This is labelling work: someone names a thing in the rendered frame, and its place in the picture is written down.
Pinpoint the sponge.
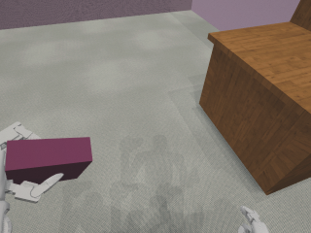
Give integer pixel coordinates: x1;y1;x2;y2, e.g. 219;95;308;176
5;137;93;185

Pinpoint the table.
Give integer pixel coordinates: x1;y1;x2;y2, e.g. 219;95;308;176
199;0;311;196

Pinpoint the left robot forearm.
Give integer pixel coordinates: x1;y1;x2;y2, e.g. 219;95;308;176
0;200;13;233

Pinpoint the right robot hand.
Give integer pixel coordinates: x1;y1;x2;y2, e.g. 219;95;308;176
238;205;269;233

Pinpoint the left robot hand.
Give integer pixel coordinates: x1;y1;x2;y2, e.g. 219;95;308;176
0;121;64;204

